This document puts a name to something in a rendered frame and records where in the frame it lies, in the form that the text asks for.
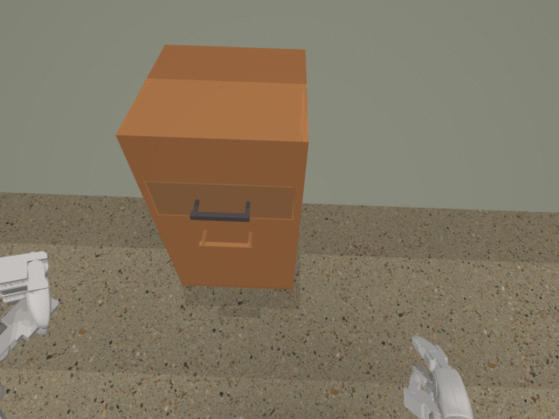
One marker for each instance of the robot right hand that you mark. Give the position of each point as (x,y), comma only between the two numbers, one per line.
(445,394)

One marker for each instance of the robot left hand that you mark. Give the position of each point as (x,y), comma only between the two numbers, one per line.
(23,283)

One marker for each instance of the handle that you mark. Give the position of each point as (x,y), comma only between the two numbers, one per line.
(225,246)
(220,216)

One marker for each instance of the drawer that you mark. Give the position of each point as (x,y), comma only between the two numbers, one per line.
(178,198)

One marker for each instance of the cabinet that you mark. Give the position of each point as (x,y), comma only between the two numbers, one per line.
(230,115)

